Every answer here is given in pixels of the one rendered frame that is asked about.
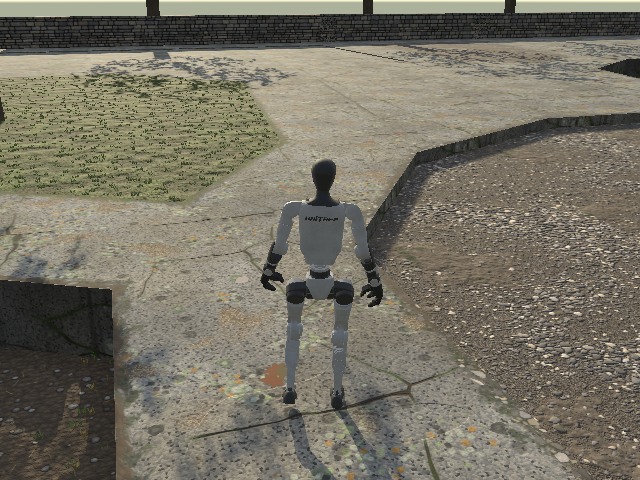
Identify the right robot upper arm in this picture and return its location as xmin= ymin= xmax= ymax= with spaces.
xmin=343 ymin=202 xmax=371 ymax=259

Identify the robot right shin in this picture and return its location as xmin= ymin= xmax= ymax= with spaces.
xmin=332 ymin=331 xmax=348 ymax=395

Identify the right robot forearm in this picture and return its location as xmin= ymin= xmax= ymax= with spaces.
xmin=360 ymin=243 xmax=381 ymax=287

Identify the left robot forearm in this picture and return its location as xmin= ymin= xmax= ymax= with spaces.
xmin=263 ymin=239 xmax=282 ymax=276

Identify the right robot thigh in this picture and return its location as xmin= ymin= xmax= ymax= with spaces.
xmin=331 ymin=279 xmax=354 ymax=348

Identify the left robot hand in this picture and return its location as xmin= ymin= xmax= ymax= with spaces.
xmin=260 ymin=272 xmax=284 ymax=291

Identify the right robot hand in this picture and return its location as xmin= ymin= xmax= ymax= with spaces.
xmin=360 ymin=284 xmax=383 ymax=307

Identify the left robot upper arm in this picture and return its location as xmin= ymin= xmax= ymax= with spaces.
xmin=272 ymin=201 xmax=302 ymax=255

